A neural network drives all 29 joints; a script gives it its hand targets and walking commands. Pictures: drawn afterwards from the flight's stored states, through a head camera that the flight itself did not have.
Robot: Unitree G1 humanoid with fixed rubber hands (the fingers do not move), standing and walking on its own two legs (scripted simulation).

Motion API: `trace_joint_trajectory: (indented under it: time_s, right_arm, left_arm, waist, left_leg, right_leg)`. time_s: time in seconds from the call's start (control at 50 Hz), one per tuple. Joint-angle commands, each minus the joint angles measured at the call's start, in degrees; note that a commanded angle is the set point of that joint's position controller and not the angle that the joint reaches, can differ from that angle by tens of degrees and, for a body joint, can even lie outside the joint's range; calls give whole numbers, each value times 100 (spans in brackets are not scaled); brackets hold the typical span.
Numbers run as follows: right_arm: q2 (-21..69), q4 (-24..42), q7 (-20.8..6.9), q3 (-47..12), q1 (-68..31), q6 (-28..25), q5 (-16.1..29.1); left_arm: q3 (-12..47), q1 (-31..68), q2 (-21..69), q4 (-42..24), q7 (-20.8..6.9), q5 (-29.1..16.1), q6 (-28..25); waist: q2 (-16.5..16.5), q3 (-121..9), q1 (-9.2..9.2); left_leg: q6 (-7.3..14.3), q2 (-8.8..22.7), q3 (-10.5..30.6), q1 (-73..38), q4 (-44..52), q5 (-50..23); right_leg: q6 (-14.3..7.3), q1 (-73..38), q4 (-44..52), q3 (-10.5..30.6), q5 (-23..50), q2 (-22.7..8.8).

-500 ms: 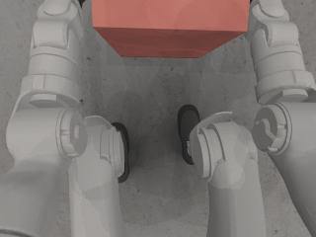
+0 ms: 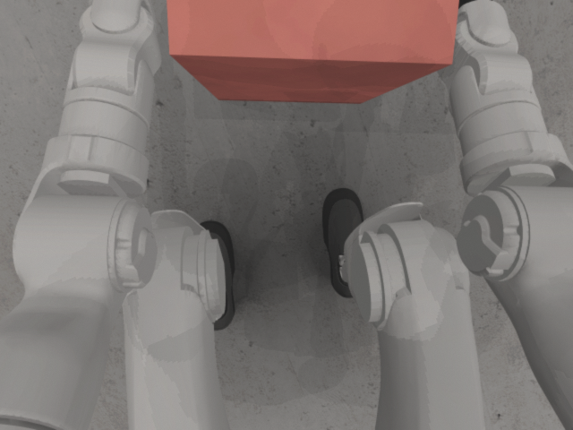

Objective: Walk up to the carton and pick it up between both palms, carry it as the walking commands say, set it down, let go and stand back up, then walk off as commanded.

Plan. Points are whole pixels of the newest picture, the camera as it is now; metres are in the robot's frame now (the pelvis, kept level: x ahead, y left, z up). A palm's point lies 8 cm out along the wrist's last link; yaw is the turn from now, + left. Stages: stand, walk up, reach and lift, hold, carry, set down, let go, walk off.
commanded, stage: set down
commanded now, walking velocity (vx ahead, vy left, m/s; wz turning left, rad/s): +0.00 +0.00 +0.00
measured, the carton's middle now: (300, 11) +0.55 -0.02 -0.23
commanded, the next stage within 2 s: let go in 1.74 s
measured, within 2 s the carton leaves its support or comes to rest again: neither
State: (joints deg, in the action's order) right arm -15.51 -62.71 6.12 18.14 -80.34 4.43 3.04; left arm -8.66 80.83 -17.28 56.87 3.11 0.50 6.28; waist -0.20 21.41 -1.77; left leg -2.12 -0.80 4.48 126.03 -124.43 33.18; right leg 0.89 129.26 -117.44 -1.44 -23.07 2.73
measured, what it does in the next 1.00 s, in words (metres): rises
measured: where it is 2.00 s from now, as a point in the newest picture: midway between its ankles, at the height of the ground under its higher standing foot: (281, 277)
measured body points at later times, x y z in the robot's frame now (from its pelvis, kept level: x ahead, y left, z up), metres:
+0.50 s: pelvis +0.00 +0.00 +0.00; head +0.39 +0.02 +0.22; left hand +0.56 +0.19 -0.20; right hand +0.54 -0.23 -0.18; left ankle +0.11 +0.13 -0.35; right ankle +0.16 -0.11 -0.35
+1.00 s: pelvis +0.00 +0.00 +0.06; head +0.35 +0.01 +0.34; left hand +0.57 +0.21 -0.04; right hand +0.54 -0.21 -0.05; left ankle +0.11 +0.13 -0.35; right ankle +0.16 -0.11 -0.35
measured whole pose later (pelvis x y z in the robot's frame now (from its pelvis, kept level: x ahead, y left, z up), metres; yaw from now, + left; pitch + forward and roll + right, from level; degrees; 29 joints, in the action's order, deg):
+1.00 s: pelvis +0.00 +0.00 +0.06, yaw +2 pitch +24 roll -2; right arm -20.7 -35.1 8.2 14.0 -68.7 17.3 14.1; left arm -5.4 79.2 -26.4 45.4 4.3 -13.0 18.1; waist 1.3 29.9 -1.8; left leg -2.1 -1.6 4.2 104.7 -116.3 35.6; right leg 0.6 107.7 -111.1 -1.2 -27.5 1.1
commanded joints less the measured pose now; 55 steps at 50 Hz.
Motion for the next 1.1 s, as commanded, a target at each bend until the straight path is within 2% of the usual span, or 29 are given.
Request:
trace_joint_trajectory:
  time_s: [0.0, 0.06, 0.1, 0.12, 0.22, 0.26, 0.3, 0.34, 0.4, 0.42, 0.44, 0.46, 0.48, 0.5, 0.58, 0.6, 0.64, 0.7, 0.74, 0.76, 0.78, 0.8, 0.88, 0.94, 0.96, 1.02, 1.04, 1.06, 1.08]
  right_arm:
    - [-733, 653, 287, -624, -1230, -405, 799]
    - [-861, 769, 305, -784, -1155, -478, 1086]
    - [-853, 775, 279, -856, -950, -505, 1188]
    - [-857, 885, 284, -857, -942, -513, 1202]
    - [-1025, 943, 227, -769, -628, -507, 1292]
    - [-1036, 1060, 182, -761, -570, -476, 1333]
    - [-1046, 1123, 148, -812, -641, -434, 1399]
    - [-1138, 1427, 128, -862, -730, -390, 1484]
    - [-1036, 1558, 85, -1003, -853, -261, 1582]
    - [-1103, 2107, 84, -967, -971, -227, 1680]
    - [-1202, 2627, 127, -903, -984, -184, 1665]
    - [-1278, 2674, 125, -882, -873, -105, 1693]
    - [-1312, 2363, 126, -846, -721, -12, 1605]
    - [-1345, 2345, 129, -762, -562, 63, 1476]
    - [-1448, 2763, 183, -540, -369, 366, 1344]
    - [-1454, 2854, 179, -477, -351, 420, 1273]
    - [-1556, 3023, 207, -394, -310, 548, 1141]
    - [-1526, 2915, 221, -331, -283, 700, 968]
    - [-1558, 3163, 236, -279, -393, 768, 888]
    - [-1452, 3223, 235, -349, -371, 822, 942]
    - [-1490, 3139, 230, -349, -346, 873, 861]
    - [-1442, 3174, 217, -320, -302, 916, 835]
    - [-1563, 3673, 234, -157, -70, 1121, 754]
    - [-1619, 3908, 205, -95, 123, 1309, 774]
    - [-1673, 4193, 198, -75, 80, 1356, 758]
    - [-1866, 4460, 175, 14, 35, 1529, 759]
    - [-1865, 4522, 177, 35, 75, 1583, 720]
    - [-1892, 4495, 163, 36, 130, 1639, 728]
    - [-1874, 4588, 162, 58, 227, 1667, 708]
  left_arm:
    - [401, 1755, -1068, 22, 313, -776, -351]
    - [341, 1627, -1274, -116, 389, -919, -399]
    - [399, 1531, -1227, -276, 385, -968, -416]
    - [432, 1477, -1232, -389, 367, -1014, -418]
    - [674, 1557, -1249, -1037, 327, -1253, -410]
    - [684, 1539, -1376, -1219, 316, -1293, -408]
    - [739, 1648, -1420, -1367, 315, -1373, -394]
    - [825, 1711, -1466, -1770, 300, -1508, -366]
    - [985, 1799, -1437, -1711, 239, -1669, -269]
    - [922, 1902, -1540, -2288, 246, -1664, -247]
    - [795, 1838, -1644, -2654, 281, -1671, -201]
    - [696, 1756, -1724, -2659, 315, -1606, -122]
    - [616, 1537, -1685, -2307, 338, -1536, -31]
    - [591, 1375, -1597, -2207, 333, -1524, 68]
    - [313, 1297, -1722, -2550, 367, -1361, 348]
    - [286, 1279, -1680, -2566, 360, -1324, 401]
    - [322, 1260, -1669, -2491, 330, -1316, 539]
    - [309, 1252, -1640, -2015, 251, -1205, 679]
    - [273, 1280, -1668, -1891, 202, -1215, 750]
    - [296, 1256, -1595, -1881, 165, -1216, 792]
    - [242, 1210, -1644, -1762, 143, -1179, 816]
    - [218, 1193, -1678, -1762, 115, -1157, 853]
    - [89, 1045, -1868, -2344, 61, -1102, 982]
    - [32, 930, -1940, -2782, 46, -1049, 1112]
    - [22, 931, -2016, -3063, 42, -1067, 1149]
    - [-13, 1035, -2072, -3529, 36, -1053, 1307]
    - [19, 999, -2063, -3573, 20, -1112, 1357]
    - [51, 940, -2019, -3520, -3, -1110, 1427]
    - [-35, 858, -2055, -3653, -15, -1093, 1449]
  waist:
    - [333, -7557, -66]
    - [316, -8077, 76]
    - [467, -8318, 77]
    - [408, -8578, 31]
    - [748, -9261, -313]
    - [774, -9377, -367]
    - [815, -9547, -334]
    - [830, -9883, -400]
    - [764, -9942, -459]
    - [837, -10290, -351]
    - [712, -10991, -352]
    - [661, -11209, -345]
    - [626, -11029, -311]
    - [585, -10997, -408]
    - [587, -11184, -364]
    - [601, -11078, -419]
    - [599, -10849, -521]
    - [638, -10124, -535]
    - [470, -10031, -579]
    - [517, -10044, -506]
    - [364, -9859, -528]
    - [354, -9907, -502]
    - [302, -10693, -593]
    - [389, -11130, -549]
    - [304, -11381, -607]
    - [484, -11588, -639]
    - [428, -11658, -711]
    - [507, -11625, -745]
    - [508, -11655, -702]
  left_leg:
    - [113, -113, -540, -2702, 1270, -689]
    - [103, -98, -518, -2910, 1181, -1082]
    - [69, -82, -541, -3027, 1128, -1316]
    - [73, -90, -536, -3097, 1098, -1441]
    - [-14, -88, -540, -3568, 1002, -1833]
    - [0, -77, -531, -3700, 996, -1794]
    - [-2, -81, -547, -3833, 999, -1812]
    - [-10, -68, -555, -4048, 932, -1932]
    - [35, -33, -609, -4129, 1022, -1683]
    - [24, -68, -634, -4296, 1016, -1903]
    - [33, -106, -669, -4615, 1035, -2065]
    - [34, -119, -706, -4771, 1073, -2053]
    - [57, -131, -754, -4711, 1124, -1880]
    - [76, -121, -757, -4720, 1208, -1713]
    - [94, -152, -830, -4963, 1552, -1257]
    - [108, -158, -840, -4921, 1671, -1094]
    - [142, -153, -818, -4935, 1859, -804]
    - [156, -159, -815, -4669, 2167, -347]
    - [182, -187, -793, -4607, 2307, -241]
    - [192, -196, -803, -4601, 2419, -243]
    - [209, -201, -801, -4438, 2455, -153]
    - [220, -219, -794, -4501, 2553, -217]
    - [195, -284, -853, -4957, 2790, -522]
    - [149, -342, -894, -5342, 3035, -900]
    - [154, -355, -861, -5543, 3101, -1029]
    - [89, -376, -870, -5829, 3360, -1235]
    - [94, -387, -836, -5963, 3457, -1299]
    - [66, -388, -854, -6009, 3550, -1302]
    - [50, -405, -856, -6092, 3633, -1361]
  right_leg:
    - [246, -4328, 369, -128, 640, -130]
    - [226, -4385, 233, -145, 982, -159]
    - [181, -4385, 210, -125, 1195, -146]
    - [194, -4499, 186, -142, 1322, -139]
    - [103, -4557, 98, -214, 1675, -182]
    - [89, -4480, 95, -243, 1599, -186]
    - [78, -4518, 98, -237, 1565, -202]
    - [57, -4665, 64, -254, 1680, -212]
    - [9, -4897, 151, -245, 1492, -205]
    - [8, -5222, 164, -202, 1748, -214]
    - [44, -5685, 238, -209, 1928, -160]
    - [34, -5772, 263, -258, 1910, -125]
    - [14, -5697, 327, -257, 1697, -122]
    - [5, -5706, 409, -288, 1539, -131]
    - [1, -6000, 729, -296, 1090, -112]
    - [-8, -5978, 849, -295, 941, -108]
    - [-10, -5909, 1005, -325, 664, -111]
    - [-26, -5772, 1302, -283, 245, -107]
    - [-7, -5955, 1491, -278, 152, -104]
    - [-19, -6096, 1562, -258, 202, -87]
    - [-19, -6108, 1631, -248, 170, -67]
    - [0, -6207, 1668, -277, 237, -42]
    - [-29, -6912, 1981, -241, 667, 68]
    - [-56, -7237, 2204, -235, 1028, 140]
    - [-55, -7363, 2279, -264, 1151, 160]
    - [-105, -7572, 2535, -228, 1348, 189]
    - [-97, -7665, 2623, -239, 1405, 190]
    - [-122, -7766, 2755, -196, 1429, 196]
    - [-128, -7924, 2839, -166, 1501, 195]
